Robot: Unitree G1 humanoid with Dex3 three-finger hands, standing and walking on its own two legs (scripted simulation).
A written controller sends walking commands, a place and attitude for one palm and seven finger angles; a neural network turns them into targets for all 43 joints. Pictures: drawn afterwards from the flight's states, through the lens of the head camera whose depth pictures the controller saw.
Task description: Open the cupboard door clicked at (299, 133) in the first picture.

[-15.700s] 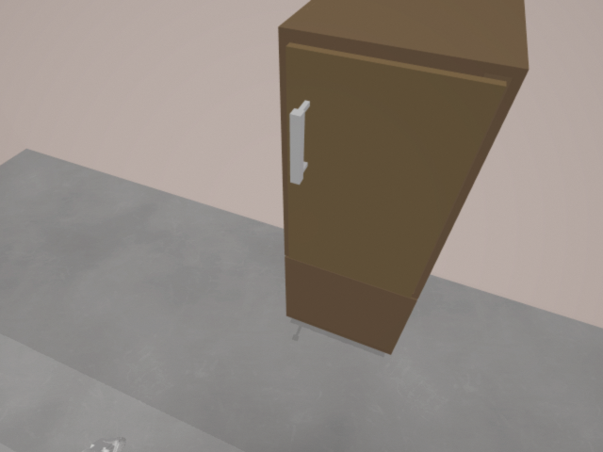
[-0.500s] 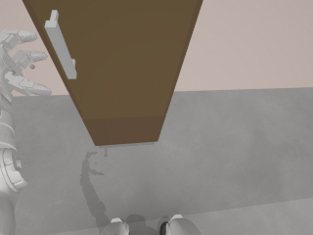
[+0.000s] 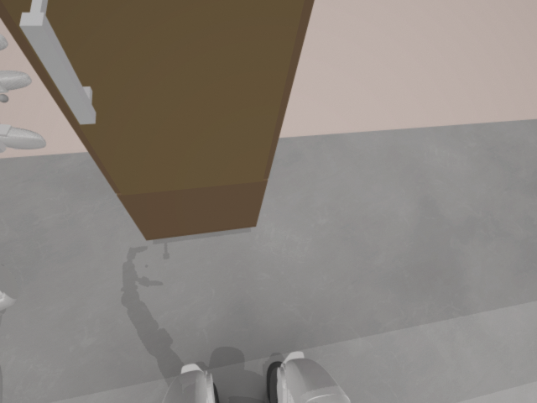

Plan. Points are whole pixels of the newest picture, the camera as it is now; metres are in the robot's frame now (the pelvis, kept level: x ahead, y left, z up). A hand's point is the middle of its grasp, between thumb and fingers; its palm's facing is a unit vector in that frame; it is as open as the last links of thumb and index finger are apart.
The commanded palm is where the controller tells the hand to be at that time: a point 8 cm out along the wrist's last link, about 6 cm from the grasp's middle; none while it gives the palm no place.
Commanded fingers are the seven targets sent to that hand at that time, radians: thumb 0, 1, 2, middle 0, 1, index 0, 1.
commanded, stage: move the hooked fingers beside the handle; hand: left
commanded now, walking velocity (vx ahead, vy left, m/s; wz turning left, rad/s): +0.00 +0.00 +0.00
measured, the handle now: (66, 65) +0.56 +0.22 +0.10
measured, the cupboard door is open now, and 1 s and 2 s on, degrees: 0 0 0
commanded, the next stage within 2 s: slide the fingers in behind the handle in 0.38 s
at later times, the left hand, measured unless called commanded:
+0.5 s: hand (13, 93) +0.51 +0.28 +0.10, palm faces +0.07 -1.00 -0.01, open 14.0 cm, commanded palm +0.49 +0.32 +0.10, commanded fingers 0.00 -0.50 0.30 -0.30 -1.20 -0.30 -1.20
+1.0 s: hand (43, 96) +0.50 +0.24 +0.10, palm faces +0.04 -1.00 +0.00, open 14.0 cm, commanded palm +0.48 +0.29 +0.10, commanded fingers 0.00 -0.50 0.30 -0.30 -1.20 -0.30 -1.20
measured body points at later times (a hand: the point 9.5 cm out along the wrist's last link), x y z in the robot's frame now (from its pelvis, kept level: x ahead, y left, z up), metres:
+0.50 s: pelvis +0.01 +0.01 +0.00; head +0.14 +0.04 +0.43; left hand +0.50 +0.33 +0.10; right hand +0.02 -0.26 -0.10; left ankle +0.00 +0.09 -0.69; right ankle +0.02 -0.13 -0.69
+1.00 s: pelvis +0.01 +0.00 +0.00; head +0.12 +0.03 +0.44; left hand +0.49 +0.30 +0.11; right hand +0.01 -0.27 -0.10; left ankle +0.00 +0.09 -0.69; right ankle +0.02 -0.13 -0.69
